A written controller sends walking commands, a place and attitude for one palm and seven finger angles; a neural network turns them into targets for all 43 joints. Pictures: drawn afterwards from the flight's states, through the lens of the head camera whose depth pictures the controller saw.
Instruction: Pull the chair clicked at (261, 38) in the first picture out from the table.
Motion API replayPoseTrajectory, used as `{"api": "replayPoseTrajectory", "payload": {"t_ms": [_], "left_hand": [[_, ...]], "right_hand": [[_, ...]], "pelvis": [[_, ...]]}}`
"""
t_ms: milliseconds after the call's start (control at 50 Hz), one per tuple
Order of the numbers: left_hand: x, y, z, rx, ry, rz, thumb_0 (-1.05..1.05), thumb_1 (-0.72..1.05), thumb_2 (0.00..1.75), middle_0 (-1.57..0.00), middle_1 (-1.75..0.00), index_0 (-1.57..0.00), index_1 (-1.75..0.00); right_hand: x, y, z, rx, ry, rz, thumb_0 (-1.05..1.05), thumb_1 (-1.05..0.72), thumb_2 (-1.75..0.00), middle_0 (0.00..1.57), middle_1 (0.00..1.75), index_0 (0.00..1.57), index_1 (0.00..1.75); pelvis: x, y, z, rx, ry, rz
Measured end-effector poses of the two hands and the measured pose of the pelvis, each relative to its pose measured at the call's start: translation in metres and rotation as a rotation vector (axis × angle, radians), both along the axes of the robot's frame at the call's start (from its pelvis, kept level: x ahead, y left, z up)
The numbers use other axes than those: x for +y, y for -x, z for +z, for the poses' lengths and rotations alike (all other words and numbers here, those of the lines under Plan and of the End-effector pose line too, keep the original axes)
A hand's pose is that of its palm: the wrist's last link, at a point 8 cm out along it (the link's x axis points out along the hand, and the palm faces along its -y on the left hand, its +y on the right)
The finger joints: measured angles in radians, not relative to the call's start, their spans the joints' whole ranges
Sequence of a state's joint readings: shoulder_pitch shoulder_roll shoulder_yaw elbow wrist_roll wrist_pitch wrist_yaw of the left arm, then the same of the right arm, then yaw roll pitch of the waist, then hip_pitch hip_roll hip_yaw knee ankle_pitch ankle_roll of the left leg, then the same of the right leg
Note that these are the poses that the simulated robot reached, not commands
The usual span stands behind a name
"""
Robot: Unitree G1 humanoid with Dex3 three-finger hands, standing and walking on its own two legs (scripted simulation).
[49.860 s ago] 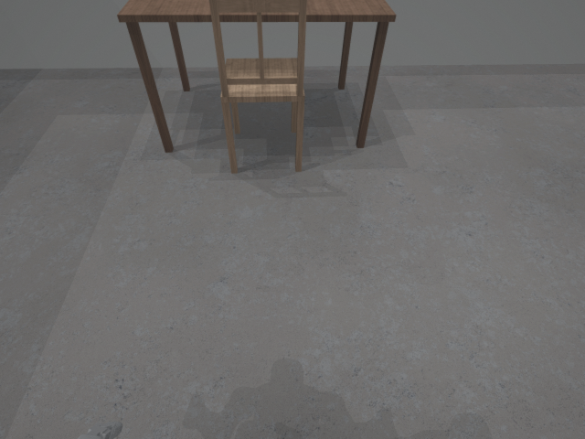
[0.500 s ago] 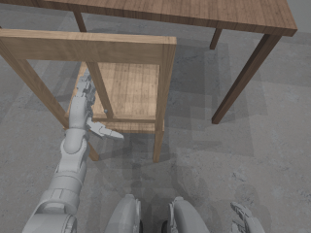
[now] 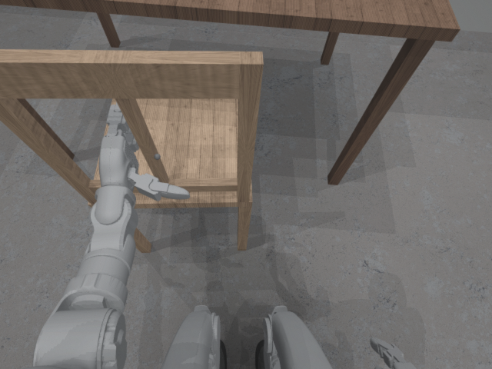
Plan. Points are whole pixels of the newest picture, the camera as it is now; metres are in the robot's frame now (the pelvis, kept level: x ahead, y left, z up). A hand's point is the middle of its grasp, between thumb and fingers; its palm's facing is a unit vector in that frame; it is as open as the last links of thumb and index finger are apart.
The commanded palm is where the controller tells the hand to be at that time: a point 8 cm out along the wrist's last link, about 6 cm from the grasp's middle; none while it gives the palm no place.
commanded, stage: push the fingers through the gap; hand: left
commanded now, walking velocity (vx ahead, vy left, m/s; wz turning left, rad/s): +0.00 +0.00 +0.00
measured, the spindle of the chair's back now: (148, 147) +0.47 +0.16 +0.01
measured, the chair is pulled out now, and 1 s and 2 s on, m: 0.13 0.13 0.14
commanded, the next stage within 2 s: hook a spindle and tug to test in 0.46 s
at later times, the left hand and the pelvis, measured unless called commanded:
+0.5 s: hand (159, 150) +0.46 +0.14 +0.03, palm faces +0.03 -1.00 -0.04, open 16.9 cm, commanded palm +0.43 +0.19 +0.03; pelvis +0.00 +0.00 +0.00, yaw +0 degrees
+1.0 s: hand (161, 152) +0.45 +0.14 +0.03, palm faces +0.03 -1.00 -0.02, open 14.3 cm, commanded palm +0.43 +0.18 +0.03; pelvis +0.00 +0.00 +0.00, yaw +0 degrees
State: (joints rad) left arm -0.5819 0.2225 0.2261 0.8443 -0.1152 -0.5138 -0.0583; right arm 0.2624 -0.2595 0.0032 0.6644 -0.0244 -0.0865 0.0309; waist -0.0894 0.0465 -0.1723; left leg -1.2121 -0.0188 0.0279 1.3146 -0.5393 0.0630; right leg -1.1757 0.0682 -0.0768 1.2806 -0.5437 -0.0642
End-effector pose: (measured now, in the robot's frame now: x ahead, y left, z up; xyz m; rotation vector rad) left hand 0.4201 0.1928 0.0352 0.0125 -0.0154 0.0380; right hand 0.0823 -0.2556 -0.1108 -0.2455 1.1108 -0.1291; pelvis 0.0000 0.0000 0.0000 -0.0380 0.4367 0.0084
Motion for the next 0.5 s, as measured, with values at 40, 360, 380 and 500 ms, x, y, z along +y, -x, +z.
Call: {"api": "replayPoseTrajectory", "payload": {"t_ms": [40, 360, 380, 500], "left_hand": [[0.000, -0.005, 0.007, -0.034, -0.013, 0.003, -0.01, -0.50, 0.30, -0.06, -0.08, -0.06, -0.08], [-0.003, -0.013, 0.000, 0.007, -0.002, 0.006, -0.01, -0.50, 0.30, -0.06, -0.08, -0.06, -0.08], [-0.002, -0.012, 0.001, 0.002, -0.008, 0.008, -0.01, -0.50, 0.30, -0.06, -0.08, -0.06, -0.08], [-0.001, -0.013, 0.001, 0.007, -0.024, -0.003, -0.01, -0.50, 0.30, -0.06, -0.08, -0.06, -0.08]], "right_hand": [[0.000, 0.004, -0.001, 0.015, -0.002, 0.002, 0.01, -0.90, -0.90, 0.20, 0.30, 0.20, 0.30], [-0.003, 0.024, 0.000, 0.080, -0.004, -0.027, 0.01, -0.90, -0.90, 0.20, 0.30, 0.20, 0.30], [-0.002, 0.023, 0.001, 0.078, -0.005, -0.026, 0.01, -0.90, -0.90, 0.20, 0.30, 0.20, 0.30], [-0.002, 0.017, 0.001, 0.063, -0.004, -0.015, 0.01, -0.90, -0.90, 0.20, 0.30, 0.20, 0.30]], "pelvis": [[0.000, 0.000, 0.000, -0.002, -0.001, 0.001], [0.000, 0.000, 0.001, 0.006, -0.001, -0.007], [0.000, 0.000, 0.001, 0.004, -0.002, -0.006], [-0.001, 0.001, 0.001, -0.001, 0.001, 0.000]]}}
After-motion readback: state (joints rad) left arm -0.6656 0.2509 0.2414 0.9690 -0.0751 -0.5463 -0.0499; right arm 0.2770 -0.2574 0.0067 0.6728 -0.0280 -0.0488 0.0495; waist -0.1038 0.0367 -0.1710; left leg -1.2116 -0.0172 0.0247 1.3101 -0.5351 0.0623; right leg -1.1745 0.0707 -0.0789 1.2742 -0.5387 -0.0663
